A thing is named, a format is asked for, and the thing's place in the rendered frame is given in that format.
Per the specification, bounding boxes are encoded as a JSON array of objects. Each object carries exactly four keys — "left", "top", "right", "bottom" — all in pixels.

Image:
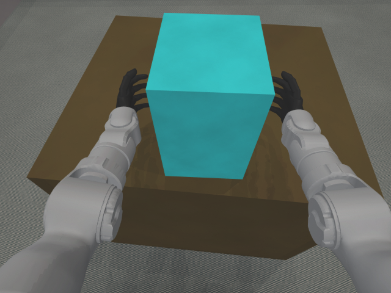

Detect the right robot upper arm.
[{"left": 308, "top": 187, "right": 391, "bottom": 293}]

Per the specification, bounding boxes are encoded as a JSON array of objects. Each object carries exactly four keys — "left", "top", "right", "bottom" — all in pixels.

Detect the robot left forearm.
[{"left": 43, "top": 107, "right": 142, "bottom": 229}]

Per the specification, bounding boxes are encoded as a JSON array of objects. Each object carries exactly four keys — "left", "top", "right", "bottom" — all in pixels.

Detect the left robot upper arm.
[{"left": 0, "top": 177, "right": 123, "bottom": 293}]

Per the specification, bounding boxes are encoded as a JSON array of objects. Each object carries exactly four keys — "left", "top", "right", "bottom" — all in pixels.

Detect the carton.
[{"left": 145, "top": 13, "right": 275, "bottom": 179}]

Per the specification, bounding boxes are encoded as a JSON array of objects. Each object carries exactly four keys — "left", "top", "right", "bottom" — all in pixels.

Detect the robot left hand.
[{"left": 116, "top": 68, "right": 149, "bottom": 112}]

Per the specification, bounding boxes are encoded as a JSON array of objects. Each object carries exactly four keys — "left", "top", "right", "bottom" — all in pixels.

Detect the pedestal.
[{"left": 27, "top": 15, "right": 384, "bottom": 260}]

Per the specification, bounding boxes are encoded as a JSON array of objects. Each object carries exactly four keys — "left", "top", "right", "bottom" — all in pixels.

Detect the robot right forearm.
[{"left": 281, "top": 109, "right": 391, "bottom": 216}]

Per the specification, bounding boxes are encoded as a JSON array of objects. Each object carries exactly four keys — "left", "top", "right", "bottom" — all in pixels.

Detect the robot right hand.
[{"left": 269, "top": 71, "right": 304, "bottom": 123}]

